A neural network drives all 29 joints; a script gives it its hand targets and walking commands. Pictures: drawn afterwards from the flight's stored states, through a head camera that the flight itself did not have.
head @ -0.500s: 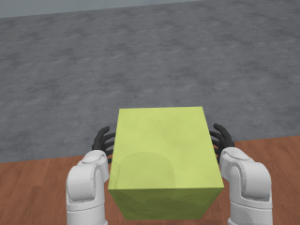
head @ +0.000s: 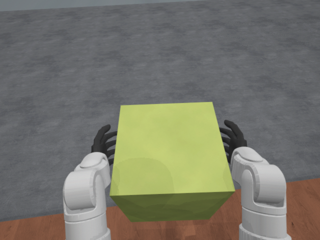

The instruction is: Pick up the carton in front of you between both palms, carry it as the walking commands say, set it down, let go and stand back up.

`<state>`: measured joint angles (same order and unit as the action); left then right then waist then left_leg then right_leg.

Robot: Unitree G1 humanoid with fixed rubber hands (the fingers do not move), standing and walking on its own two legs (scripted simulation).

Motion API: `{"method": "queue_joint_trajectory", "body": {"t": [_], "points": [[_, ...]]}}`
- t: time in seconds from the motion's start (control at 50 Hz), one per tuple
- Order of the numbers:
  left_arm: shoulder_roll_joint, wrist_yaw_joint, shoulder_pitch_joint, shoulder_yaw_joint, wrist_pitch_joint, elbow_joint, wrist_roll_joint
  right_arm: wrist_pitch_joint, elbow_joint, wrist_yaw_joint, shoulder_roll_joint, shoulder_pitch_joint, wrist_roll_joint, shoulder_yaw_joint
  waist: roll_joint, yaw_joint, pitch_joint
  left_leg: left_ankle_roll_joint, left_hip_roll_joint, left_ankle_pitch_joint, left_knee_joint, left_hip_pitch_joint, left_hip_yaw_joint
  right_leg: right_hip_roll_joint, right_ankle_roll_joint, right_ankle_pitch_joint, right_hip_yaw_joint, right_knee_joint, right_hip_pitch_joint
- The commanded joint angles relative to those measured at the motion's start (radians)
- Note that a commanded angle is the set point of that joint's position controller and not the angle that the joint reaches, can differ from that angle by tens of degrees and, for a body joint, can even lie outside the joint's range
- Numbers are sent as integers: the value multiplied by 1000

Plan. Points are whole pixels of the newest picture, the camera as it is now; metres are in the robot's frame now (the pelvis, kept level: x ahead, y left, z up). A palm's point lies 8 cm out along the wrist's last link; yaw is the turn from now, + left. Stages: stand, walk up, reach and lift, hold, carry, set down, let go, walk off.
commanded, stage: carry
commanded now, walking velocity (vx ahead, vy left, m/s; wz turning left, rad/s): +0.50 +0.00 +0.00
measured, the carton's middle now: (168, 166) +0.30 -0.01 +0.04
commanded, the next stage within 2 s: none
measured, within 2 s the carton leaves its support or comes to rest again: neither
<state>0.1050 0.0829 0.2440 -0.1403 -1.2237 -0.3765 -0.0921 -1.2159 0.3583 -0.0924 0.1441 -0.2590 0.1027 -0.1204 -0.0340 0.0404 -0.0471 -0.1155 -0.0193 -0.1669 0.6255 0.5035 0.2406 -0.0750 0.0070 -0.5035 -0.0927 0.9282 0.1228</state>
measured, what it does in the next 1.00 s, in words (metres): walks ahead: right foot, then left foot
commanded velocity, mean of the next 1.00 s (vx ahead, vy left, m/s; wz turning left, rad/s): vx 0.07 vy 0.00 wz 0.00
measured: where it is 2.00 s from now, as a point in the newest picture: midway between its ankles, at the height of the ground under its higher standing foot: (160, 230)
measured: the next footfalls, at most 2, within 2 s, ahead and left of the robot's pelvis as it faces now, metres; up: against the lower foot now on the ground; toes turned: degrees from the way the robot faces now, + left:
right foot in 0.40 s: +0.41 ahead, -0.08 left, +0.00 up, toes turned -5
left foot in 0.68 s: +0.35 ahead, +0.12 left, +0.00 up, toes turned +2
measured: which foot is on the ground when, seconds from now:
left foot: down 0.00-0.40, up 0.42-0.66, down 0.68-1.00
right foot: up 0.00-0.38, down 0.40-1.00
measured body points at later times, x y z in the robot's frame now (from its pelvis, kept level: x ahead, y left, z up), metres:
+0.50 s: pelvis +0.27 -0.01 +0.01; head +0.33 -0.03 +0.45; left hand +0.64 +0.15 +0.10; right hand +0.66 -0.15 +0.09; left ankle +0.13 +0.08 -0.66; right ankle +0.37 -0.07 -0.71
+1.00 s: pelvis +0.37 +0.01 +0.02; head +0.41 +0.01 +0.47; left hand +0.74 +0.16 +0.13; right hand +0.74 -0.14 +0.13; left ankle +0.32 +0.11 -0.71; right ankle +0.37 -0.07 -0.71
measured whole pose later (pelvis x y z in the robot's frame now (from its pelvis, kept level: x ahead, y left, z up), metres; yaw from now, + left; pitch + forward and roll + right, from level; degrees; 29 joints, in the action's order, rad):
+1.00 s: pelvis +0.37 +0.01 +0.02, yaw +0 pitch +6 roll +0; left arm 0.04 0.12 0.64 -0.23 -1.18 0.01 -0.07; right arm -1.19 -0.01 -0.12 0.04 -0.64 0.07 -0.22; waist 0.00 0.00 -0.01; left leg -0.02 0.00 -0.33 0.59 0.31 0.03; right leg 0.01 0.07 -0.25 -0.11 0.58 0.38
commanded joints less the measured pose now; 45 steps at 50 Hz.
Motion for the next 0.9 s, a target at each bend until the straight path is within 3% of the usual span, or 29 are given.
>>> {"method": "queue_joint_trajectory", "body": {"t": [0.0, 0.02, 0.04, 0.08, 0.14, 0.18, 0.24, 0.28, 0.32, 0.36, 0.38, 0.4, 0.42, 0.44, 0.46, 0.5, 0.56, 0.62, 0.66, 0.68, 0.72, 0.74, 0.78, 0.84, 0.88], "points": [[777, -214, 578, 721, -25, -15, 390, -24, 11, 239, 747, -538, -436, 715, 219, 21, -350, -132, -357, 36, -319, -676, -668, 40, 50, 41, 117, 513, 560], [802, -212, 619, 721, -17, 2, 393, -19, 8, 241, 774, -597, -451, 722, 107, 16, -337, -96, -328, 110, -291, -609, -556, 4, 60, 93, 121, 470, 553], [818, -209, 642, 718, -10, 26, 393, -13, -1, 243, 796, -648, -464, 733, 80, 9, -333, -74, -303, 128, -292, -555, -474, -19, 64, 140, 121, 408, 543], [824, -199, 698, 710, 5, 74, 382, 4, -40, 244, 812, -727, -478, 733, 116, 2, -346, -55, -274, 87, -315, -496, -388, -18, 55, 198, 90, 344, 510], [812, -182, 778, 691, 23, 154, 372, 20, -124, 242, 793, -815, -483, 706, 129, -4, -328, -78, -256, 105, -325, -497, -323, -18, 36, 245, 55, 263, 583], [810, -176, 834, 672, 25, 210, 376, 24, -187, 236, 786, -859, -482, 678, 132, 1, -299, -87, -241, 299, -291, -518, -264, -9, 30, 271, 25, 161, 625], [834, -175, 898, 641, 26, 302, 395, 25, -288, 228, 794, -899, -468, 626, 156, 9, -277, -71, -196, 579, -200, -534, -177, 33, 38, 320, -18, -47, 590], [867, -179, 957, 627, 27, 344, 415, 28, -338, 226, 817, -932, -461, 596, 190, 12, -278, -45, -150, 659, -148, -523, -111, 87, 44, 413, -71, -206, 498], [903, -184, 1020, 615, 26, 360, 435, 29, -366, 222, 845, -968, -459, 570, 204, 14, -280, -17, -135, 668, -109, -537, -104, 125, 50, 491, -107, -344, 419], [924, -192, 1038, 590, 23, 385, 444, 30, -381, 216, 871, -1009, -457, 557, 192, -44, -328, 34, -126, 692, 40, -507, -65, 139, 72, 623, -118, -483, 193], [932, -198, 1045, 575, 22, 390, 446, 29, -387, 212, 877, -1019, -454, 554, 138, -62, -367, 60, -93, 509, 145, -443, -62, 79, 80, 752, -62, -514, 51], [930, -205, 1066, 555, 20, 398, 450, 25, -387, 207, 885, -1035, -449, 548, -31, -71, -453, 90, -43, 87, 317, -257, -97, -151, 132, 1267, 164, -352, -192], [921, -207, 1050, 539, 21, 436, 439, 18, -405, 201, 914, -1028, -449, 546, -199, -79, -554, 107, 71, -407, 481, -75, -181, -274, 282, 1414, 394, -352, -358], [956, -212, 1024, 532, 24, 429, 448, 18, -390, 195, 928, -1030, -446, 546, -201, -81, -574, 95, 63, -484, 527, -32, -250, -284, 307, 1274, 407, -399, -356], [988, -218, 1056, 542, 29, 388, 463, 21, -350, 190, 958, -1074, -449, 558, -172, -91, -543, 88, 51, -460, 500, 15, -262, -255, 295, 1193, 374, -420, -350], [1044, -221, 1126, 563, 33, 301, 490, 28, -273, 176, 999, -1118, -455, 571, -93, -73, -503, 88, -2, -398, 323, 20, -273, -203, 242, 1141, 284, -432, -306], [1047, -205, 1111, 601, 41, 196, 489, 37, -197, 156, 1002, -1064, -441, 594, -64, -70, -552, 114, 18, -351, 105, -101, -251, -189, 212, 1173, 238, -446, -305], [992, -193, 1055, 644, 46, 135, 465, 47, -148, 153, 963, -999, -423, 631, -78, -70, -590, 122, 29, -213, -27, -162, -221, -163, 188, 1239, 158, -403, -332], [949, -191, 1034, 671, 49, 126, 456, 47, -128, 160, 931, -990, -422, 656, -67, -57, -594, 116, 6, -33, -148, -255, -200, -125, 167, 1167, 94, -346, -270], [929, -191, 1021, 682, 49, 134, 450, 44, -132, 166, 913, -987, -423, 664, -72, -48, -580, 98, -8, 82, -125, -335, -221, -106, 152, 1118, 77, -334, -166], [895, -192, 1000, 682, 38, 168, 439, 36, -174, 179, 865, -983, -427, 668, 74, -57, -565, 48, -114, 534, -1, -400, -306, -55, 116, 950, 72, -312, -46], [887, -193, 990, 675, 31, 195, 431, 30, -205, 188, 862, -964, -431, 663, 104, -54, -550, 39, -130, 623, 17, -405, -309, -46, 109, 902, 74, -296, -18], [901, -201, 960, 664, 26, 252, 424, 26, -254, 202, 868, -935, -427, 649, 89, -48, -538, 37, -122, 605, 31, -381, -307, -50, 110, 938, 86, -286, -16], [935, -211, 1006, 658, 34, 279, 434, 31, -273, 213, 895, -985, -433, 641, 37, -51, -513, 50, -91, 447, 18, -324, -291, -74, 126, 1065, 102, -299, -46], [950, -212, 1028, 651, 37, 297, 440, 33, -286, 212, 905, -1008, -437, 635, 20, -50, -498, 53, -84, 402, -8, -323, -284, -74, 123, 1067, 102, -314, -47]]}}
